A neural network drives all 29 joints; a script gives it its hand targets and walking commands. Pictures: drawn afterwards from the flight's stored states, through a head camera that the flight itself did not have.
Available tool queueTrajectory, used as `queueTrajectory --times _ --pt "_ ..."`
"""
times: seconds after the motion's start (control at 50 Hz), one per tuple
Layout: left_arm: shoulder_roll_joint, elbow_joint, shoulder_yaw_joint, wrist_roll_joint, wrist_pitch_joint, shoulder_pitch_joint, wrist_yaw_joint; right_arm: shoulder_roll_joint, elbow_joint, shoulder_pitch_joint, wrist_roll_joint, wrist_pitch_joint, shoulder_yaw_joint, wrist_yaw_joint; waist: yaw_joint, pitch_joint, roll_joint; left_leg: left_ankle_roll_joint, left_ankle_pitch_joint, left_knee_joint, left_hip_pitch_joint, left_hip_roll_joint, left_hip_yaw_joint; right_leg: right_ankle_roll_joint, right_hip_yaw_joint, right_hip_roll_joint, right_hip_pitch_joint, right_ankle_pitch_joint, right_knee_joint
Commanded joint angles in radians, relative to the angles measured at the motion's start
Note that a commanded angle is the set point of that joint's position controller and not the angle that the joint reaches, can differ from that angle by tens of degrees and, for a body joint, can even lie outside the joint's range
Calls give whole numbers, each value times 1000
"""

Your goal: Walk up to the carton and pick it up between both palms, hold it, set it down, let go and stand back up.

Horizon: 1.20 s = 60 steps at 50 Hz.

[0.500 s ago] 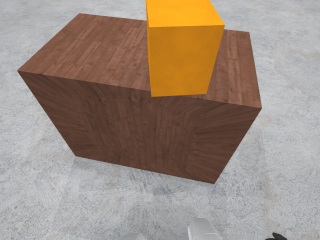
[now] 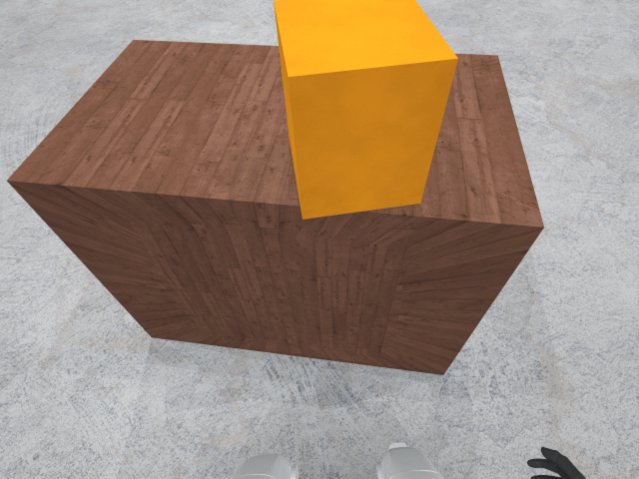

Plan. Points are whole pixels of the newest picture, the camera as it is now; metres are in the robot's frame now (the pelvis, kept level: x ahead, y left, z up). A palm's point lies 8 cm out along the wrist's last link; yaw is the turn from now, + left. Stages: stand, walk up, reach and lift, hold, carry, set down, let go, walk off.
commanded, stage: walk up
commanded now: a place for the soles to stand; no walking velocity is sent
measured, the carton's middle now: (352, 109) +0.61 -0.04 +0.11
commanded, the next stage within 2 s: none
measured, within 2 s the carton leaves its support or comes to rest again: neither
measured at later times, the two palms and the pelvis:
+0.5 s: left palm out of the picture +0.12 +0.30 -0.10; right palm out of the picture +0.11 -0.32 -0.10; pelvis +0.04 -0.01 +0.00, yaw -4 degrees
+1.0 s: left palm (121, 466) +0.15 +0.26 -0.09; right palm out of the picture +0.09 -0.36 -0.10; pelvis +0.03 -0.04 +0.00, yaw -7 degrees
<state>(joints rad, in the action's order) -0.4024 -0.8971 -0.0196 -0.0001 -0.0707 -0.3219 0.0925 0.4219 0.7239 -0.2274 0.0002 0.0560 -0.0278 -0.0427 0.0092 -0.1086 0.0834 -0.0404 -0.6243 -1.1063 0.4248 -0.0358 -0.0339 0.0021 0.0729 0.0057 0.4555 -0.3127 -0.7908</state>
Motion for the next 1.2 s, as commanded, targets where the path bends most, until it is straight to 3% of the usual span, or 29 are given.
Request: queueTrajectory --times 0.0,0.02,0.04,0.08,0.12,0.2,0.3,0.34,0.36,0.4,0.42,0.48,0.54,0.58,0.6,0.64,0.68,0.7,0.72,0.76,0.8,0.82,0.84,0.92,1.0,1.04,1.06,1.08,1.18 --pt "-233 90 -55 14 9 77 -4 178 61 -237 28 -57 -123 22 113 128 -133 26 172 673 -382 -30 125 131 172 -60 194 33 -32" --pt "-114 98 -24 0 6 50 -8 276 76 -234 60 -67 -146 42 117 96 181 -4 110 754 -418 -212 395 68 51 82 380 -111 -285" --pt "-167 94 -37 16 16 36 -7 318 12 -97 40 -78 -149 50 72 35 64 -30 13 862 -331 -408 604 21 53 90 466 -242 -372" --pt "-268 59 -71 -2 25 45 -8 285 -4 -6 25 -83 -133 53 25 -59 -46 17 319 779 -212 -366 455 13 68 16 332 -165 -401" --pt "-229 41 -57 -5 21 24 -25 250 -3 -14 34 -95 -126 68 -5 -11 14 69 748 654 -328 -252 275 11 78 4 323 -76 -358" --pt "-197 60 -55 11 20 71 -35 248 4 -120 20 -100 -134 72 63 82 54 -3 1067 554 -464 -287 235 4 -14 14 269 -145 -263" --pt "-199 60 -49 7 6 28 -36 246 -22 -68 14 -81 -124 76 32 99 85 -71 1026 476 -405 -297 175 35 -112 0 158 -129 -88" --pt "-197 32 -63 18 -15 -54 -41 219 -43 14 6 -74 -115 68 -21 155 98 -94 919 306 -230 -209 12 58 -169 27 -142 88 133" --pt "-222 11 -76 27 -21 -118 -34 175 -41 -11 -2 -72 -94 69 -51 211 -26 -59 806 134 -181 -156 4 77 -104 74 -248 207 194" --pt "-366 19 -118 15 -23 -180 -20 125 -89 12 -20 -61 -73 56 -71 270 -304 24 49 -90 167 34 39 274 640 -269 -428 483 290" --pt "-358 46 -100 23 -22 -86 -22 174 -48 15 -4 -48 -94 69 -43 215 -215 22 -132 -44 152 -7 121 340 719 -335 -304 311 302" --pt "-298 63 -80 23 0 38 -23 183 -5 -3 -5 -60 -85 63 -10 66 -266 14 -134 216 122 -2 102 297 571 -201 -227 243 288" --pt "-254 75 -59 22 12 105 -33 153 55 -114 16 -86 -96 61 75 149 -232 12 185 487 -207 -19 106 204 376 -134 4 384 132" --pt "-150 104 -29 -3 14 138 -37 282 50 -121 50 -100 -124 69 97 124 84 -73 192 761 -386 -276 418 53 84 57 282 127 -198" --pt "-202 78 -45 11 20 166 -30 306 46 -55 31 -102 -128 65 75 76 42 -110 306 776 -307 -399 501 28 39 68 294 -231 -213" --pt "-246 64 -61 9 24 138 -37 255 36 -16 23 -105 -123 66 35 3 -80 -88 632 676 -312 -365 390 24 36 19 283 -235 -231" --pt "-201 53 -53 1 16 108 -45 216 34 -15 23 -105 -111 74 4 -4 96 -64 928 576 -354 -283 213 38 -14 10 245 -158 -190" --pt "-201 68 -52 8 11 133 -51 231 37 -29 26 -103 -111 76 28 34 78 -50 1052 542 -352 -277 239 38 -58 4 194 -176 -170" --pt "-204 92 -47 8 10 147 -48 247 32 -73 30 -95 -118 77 53 73 152 -45 1050 502 -404 -235 166 39 -96 22 190 -157 -124" --pt "-180 46 -50 15 -6 59 -53 228 -4 19 20 -80 -109 68 -8 137 62 -83 919 413 -280 -203 74 45 -131 35 -47 57 85" --pt "-243 6 -77 22 -10 -43 -40 204 -34 65 4 -75 -94 69 -61 233 -81 -27 745 138 -72 -126 21 121 69 25 -324 306 155" --pt "-347 27 -116 25 -8 -89 -33 161 -57 3 -11 -72 -81 61 -72 280 -266 20 395 -54 98 -24 8 219 451 -168 -411 364 225" --pt "-361 31 -101 13 -10 -56 -34 168 -48 20 -5 -47 -86 66 -53 251 -246 10 -92 0 121 35 109 304 710 -280 -342 193 328" --pt "-313 73 -86 31 14 108 -32 193 25 -21 2 -39 -96 55 10 17 -261 9 -22 176 47 -5 100 211 557 -172 -97 -116 394" --pt "-269 78 -67 20 23 171 -49 163 67 -79 16 -72 -97 55 46 177 -186 -21 124 536 -219 -1 79 181 427 -129 -56 16 250" --pt "-180 74 -42 8 25 210 -59 261 76 -99 39 -92 -108 59 71 74 50 -100 -9 775 -317 -214 378 52 156 37 212 -95 -33" --pt "-212 56 -62 12 35 181 -58 291 61 -58 38 -101 -123 62 60 20 -4 -102 -21 860 -241 -335 516 31 79 87 217 -193 -139" --pt "-235 37 -70 22 32 145 -57 304 46 -5 30 -103 -114 59 24 17 -5 -185 63 812 -197 -385 517 22 59 61 173 -231 -209" --pt "-214 13 -65 15 0 77 -65 253 30 31 27 -94 -100 54 -17 77 84 -133 633 547 -212 -243 178 38 -80 19 -20 -58 17"
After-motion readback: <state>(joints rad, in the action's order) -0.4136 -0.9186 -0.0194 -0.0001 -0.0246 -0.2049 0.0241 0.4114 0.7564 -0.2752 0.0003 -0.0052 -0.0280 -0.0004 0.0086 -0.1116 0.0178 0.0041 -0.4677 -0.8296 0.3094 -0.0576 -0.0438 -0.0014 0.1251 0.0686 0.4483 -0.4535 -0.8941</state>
